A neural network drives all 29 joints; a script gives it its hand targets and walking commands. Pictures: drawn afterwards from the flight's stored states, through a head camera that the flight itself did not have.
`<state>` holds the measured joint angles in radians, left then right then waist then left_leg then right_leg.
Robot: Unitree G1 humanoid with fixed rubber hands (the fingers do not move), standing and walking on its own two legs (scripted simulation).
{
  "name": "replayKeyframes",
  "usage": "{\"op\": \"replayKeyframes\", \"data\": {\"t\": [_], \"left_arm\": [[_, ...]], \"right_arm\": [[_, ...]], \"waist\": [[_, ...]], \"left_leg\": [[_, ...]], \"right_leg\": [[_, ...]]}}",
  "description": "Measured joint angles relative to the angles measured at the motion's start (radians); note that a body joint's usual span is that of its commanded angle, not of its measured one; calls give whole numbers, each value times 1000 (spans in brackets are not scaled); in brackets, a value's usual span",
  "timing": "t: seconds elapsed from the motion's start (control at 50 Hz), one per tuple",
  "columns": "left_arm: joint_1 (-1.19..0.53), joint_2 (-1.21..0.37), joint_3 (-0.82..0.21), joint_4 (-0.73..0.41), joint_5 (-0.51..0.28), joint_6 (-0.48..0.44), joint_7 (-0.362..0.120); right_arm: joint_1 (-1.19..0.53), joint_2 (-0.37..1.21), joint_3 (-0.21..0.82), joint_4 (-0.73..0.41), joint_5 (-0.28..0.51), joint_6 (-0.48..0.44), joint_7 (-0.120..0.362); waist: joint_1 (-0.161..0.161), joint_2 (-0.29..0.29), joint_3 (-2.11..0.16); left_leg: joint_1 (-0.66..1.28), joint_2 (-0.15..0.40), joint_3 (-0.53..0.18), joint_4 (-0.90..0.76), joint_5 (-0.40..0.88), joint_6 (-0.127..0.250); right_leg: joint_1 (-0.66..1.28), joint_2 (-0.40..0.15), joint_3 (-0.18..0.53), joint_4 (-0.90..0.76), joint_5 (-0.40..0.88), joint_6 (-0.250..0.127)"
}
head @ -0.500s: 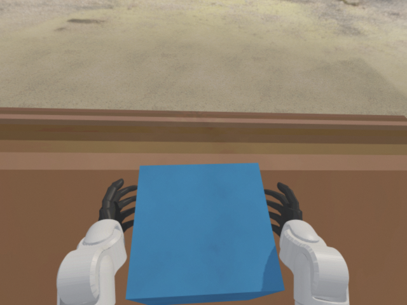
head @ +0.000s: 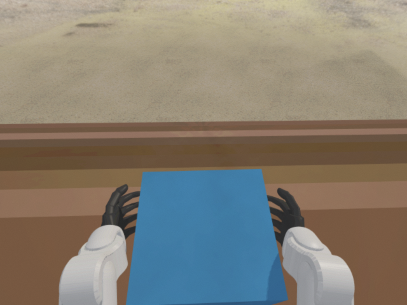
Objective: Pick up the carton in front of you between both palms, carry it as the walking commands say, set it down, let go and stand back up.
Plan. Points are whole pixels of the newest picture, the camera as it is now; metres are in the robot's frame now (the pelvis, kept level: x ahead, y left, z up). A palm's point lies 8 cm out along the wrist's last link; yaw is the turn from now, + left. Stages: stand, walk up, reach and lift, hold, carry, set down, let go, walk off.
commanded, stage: carry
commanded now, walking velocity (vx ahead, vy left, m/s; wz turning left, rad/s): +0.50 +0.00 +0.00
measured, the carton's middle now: (203, 247) +0.22 +0.00 +0.01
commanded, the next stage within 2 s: none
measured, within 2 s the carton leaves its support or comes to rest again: neither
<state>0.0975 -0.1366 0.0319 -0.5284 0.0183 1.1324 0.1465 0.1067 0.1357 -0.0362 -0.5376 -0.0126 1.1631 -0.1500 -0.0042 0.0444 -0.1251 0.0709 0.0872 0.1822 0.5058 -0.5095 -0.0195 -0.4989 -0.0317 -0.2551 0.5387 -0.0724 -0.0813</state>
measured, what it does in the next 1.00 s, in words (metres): walks ahead: left foot, then right foot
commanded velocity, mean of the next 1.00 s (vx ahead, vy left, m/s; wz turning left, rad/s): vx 0.37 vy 0.00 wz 0.00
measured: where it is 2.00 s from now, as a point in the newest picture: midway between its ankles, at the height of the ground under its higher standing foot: (194, 180)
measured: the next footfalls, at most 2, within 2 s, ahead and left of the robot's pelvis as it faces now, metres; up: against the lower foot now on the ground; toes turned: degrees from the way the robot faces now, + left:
left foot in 0.48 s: +0.50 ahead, +0.10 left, +0.00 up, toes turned +7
right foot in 0.92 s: +0.68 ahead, -0.06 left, +0.00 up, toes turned -2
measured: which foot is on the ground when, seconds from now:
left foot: down 0.00-0.00, up 0.02-0.46, down 0.48-0.94, up 0.96-1.00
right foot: down 0.00-0.50, up 0.52-0.90, down 0.92-1.00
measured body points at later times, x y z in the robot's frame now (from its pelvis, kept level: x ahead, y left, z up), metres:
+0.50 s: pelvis +0.33 +0.02 -0.01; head +0.32 +0.04 +0.44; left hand +0.61 +0.18 +0.08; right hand +0.60 -0.14 +0.09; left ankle +0.46 +0.10 -0.72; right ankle +0.13 -0.08 -0.70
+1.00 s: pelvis +0.60 +0.03 +0.00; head +0.65 +0.02 +0.45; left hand +0.93 +0.20 +0.09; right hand +0.95 -0.11 +0.08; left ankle +0.50 +0.11 -0.64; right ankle +0.64 -0.05 -0.71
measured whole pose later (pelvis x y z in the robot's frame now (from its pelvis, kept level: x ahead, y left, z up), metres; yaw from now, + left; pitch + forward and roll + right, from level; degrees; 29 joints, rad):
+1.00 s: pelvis +0.60 +0.03 +0.00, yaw +0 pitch +5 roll -1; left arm -0.41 -0.17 0.23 -0.13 0.04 0.97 0.17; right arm -0.37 0.14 -0.26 -0.15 -0.08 0.96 -0.18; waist 0.10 0.02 0.02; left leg -0.45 -0.02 0.04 1.14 -0.48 0.04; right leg -0.47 0.04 -0.08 0.66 -0.27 -0.06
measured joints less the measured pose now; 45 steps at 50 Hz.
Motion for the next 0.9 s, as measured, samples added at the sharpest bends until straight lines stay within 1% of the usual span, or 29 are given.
{"op": "replayKeyframes", "data": {"t": [0.02, 0.04, 0.06, 0.08, 0.1, 0.12, 0.16, 0.22, 0.26, 0.32, 0.38, 0.44, 0.46, 0.48, 0.5, 0.52, 0.54, 0.56, 0.58, 0.6, 0.62, 0.68, 0.76, 0.8, 0.84, 0.86, 0.88, 0.9], "left_arm": [[-10, 1, -2, 27, 1, -6, -2], [-16, 1, -1, 45, 3, -10, -4], [-15, 1, -1, 55, 4, -15, -5], [-9, 0, 0, 57, 5, -21, -7], [0, -1, 1, 57, 7, -29, -8], [9, -1, 1, 55, 10, -37, -10], [22, -2, 0, 52, 18, -54, -14], [32, -2, -2, 56, 23, -75, -25], [30, -1, -4, 62, 24, -83, -28], [10, 0, -6, 71, 19, -88, -29], [-26, 3, 0, 80, 12, -85, -23], [-92, 9, 15, 105, 6, -80, 3], [-122, 11, 26, 118, 6, -80, 15], [-155, 13, 43, 134, 8, -82, 27], [-197, 21, 63, 165, 8, -88, 38], [-240, 31, 84, 202, 7, -96, 48], [-281, 39, 103, 240, 6, -103, 57], [-319, 43, 125, 274, 7, -111, 63], [-355, 39, 147, 304, 12, -119, 66], [-389, 29, 169, 331, 18, -129, 68], [-419, 18, 189, 355, 26, -140, 67], [-492, 0, 224, 409, 47, -174, 61], [-537, 5, 237, 438, 55, -202, 55], [-541, 8, 238, 438, 51, -204, 52], [-539, 11, 237, 427, 45, -198, 47], [-534, 12, 236, 420, 41, -194, 45], [-530, 11, 233, 414, 37, -191, 42], [-527, 7, 227, 412, 34, -187, 38]], "right_arm": [[-3, 2, -8, 14, -3, -2, 0], [-5, 2, -12, 25, -6, -4, 0], [-5, 2, -12, 32, -10, -7, 1], [-3, 2, -8, 37, -14, -11, 3], [0, 1, -3, 40, -18, -18, 5], [3, 1, 2, 44, -23, -26, 9], [8, 0, 12, 53, -32, -47, 20], [20, 0, 21, 60, -45, -75, 29], [25, 0, 22, 59, -49, -85, 29], [21, 1, 12, 49, -45, -87, 23], [-10, 1, -4, 52, -34, -86, 10], [-81, -7, -25, 89, -23, -91, -16], [-119, -9, -34, 114, -19, -94, -24], [-166, -9, -45, 147, -16, -100, -32], [-215, -6, -54, 192, -13, -113, -40], [-262, -4, -65, 236, -8, -122, -47], [-302, 1, -78, 272, 0, -127, -52], [-333, 7, -90, 298, 6, -131, -54], [-356, 13, -102, 317, 10, -135, -53], [-375, 17, -115, 333, 6, -142, -55], [-392, 20, -130, 347, 3, -152, -55], [-445, 24, -172, 383, -2, -183, -49], [-502, 24, -198, 417, -11, -211, -38], [-513, 28, -202, 420, -18, -216, -34], [-516, 35, -204, 413, -27, -214, -31], [-513, 39, -204, 406, -32, -211, -30], [-509, 42, -205, 395, -38, -207, -30], [-500, 42, -208, 383, -45, -203, -30]], "waist": [[11, 4, 8], [18, -1, 20], [22, -8, 32], [27, -16, 42], [31, -22, 48], [35, -27, 51], [40, -36, 49], [40, -42, 30], [35, -43, 16], [35, -41, 7], [35, -40, 6], [31, -51, 13], [25, -57, 19], [12, -61, 27], [-7, -77, 39], [-26, -81, 53], [-39, -81, 69], [-48, -78, 86], [-54, -74, 101], [-55, -72, 113], [-53, -70, 123], [-45, -62, 142], [-32, -59, 139], [-25, -60, 133], [-20, -62, 127], [-16, -61, 123], [-8, -60, 121], [4, -59, 119]], "left_leg": [[-81, 7, -35, 189, 24, 2], [-174, -4, -79, 378, 38, 6], [-264, -16, -109, 531, 56, 15], [-343, -24, -121, 631, 82, 26], [-412, -23, -124, 678, 114, 34], [-471, -20, -123, 688, 145, 40], [-565, -11, -118, 645, 193, 46], [-656, 10, -106, 501, 264, 37], [-687, 22, -93, 383, 323, 27], [-706, 27, -73, 241, 388, 28], [-700, 14, -49, 148, 427, 45], [-665, -13, -23, 98, 422, 78], [-638, -28, -10, 79, 405, 87], [-611, -44, -5, 69, 405, 94], [-620, -56, 2, 122, 387, 106], [-628, -62, 3, 166, 352, 117], [-622, -65, 3, 182, 322, 124], [-607, -68, 1, 175, 305, 128], [-587, -71, -1, 157, 302, 123], [-566, -73, -3, 135, 297, 123], [-544, -76, -5, 113, 293, 125], [-481, -79, -15, 59, 274, 126], [-404, -86, -27, 19, 227, 118], [-361, -91, -33, -2, 200, 110], [-323, -98, -39, -8, 168, 102], [-307, -101, -41, 0, 145, 98], [-299, -101, -34, 28, 120, 94], [-303, -97, -20, 88, 95, 91]], "right_leg": [[0, 1, -5, 38, -44, -13], [13, -2, -5, 48, -82, -18], [36, -3, -6, 34, -106, -18], [65, -4, -5, 6, -107, -8], [96, -2, -4, -28, -106, -2], [127, 0, -1, -61, -108, -1], [185, 2, 8, -117, -115, 1], [269, 4, 22, -183, -138, 12], [326, 5, 30, -217, -160, 23], [404, 7, 41, -235, -211, 41], [480, 7, 50, -229, -280, 66], [541, -2, 60, -184, -372, 96], [549, -13, 62, -133, -415, 104], [535, -30, 63, -38, -464, 104], [482, -57, 78, 116, -458, 97], [402, -54, 131, 301, -443, 87], [314, -34, 186, 478, -428, 74], [231, -15, 222, 622, -408, 59], [155, -3, 241, 721, -384, 46], [88, 2, 250, 773, -359, 37], [30, 1, 253, 789, -335, 32], [-103, -9, 249, 745, -285, 31], [-207, -24, 237, 616, -207, 36], [-204, -24, 230, 454, -133, 35], [-170, -11, 215, 282, -71, 31], [-151, 0, 201, 224, -54, 27], [-133, 11, 184, 201, -17, 18], [-103, 25, 167, 181, 21, 9]]}}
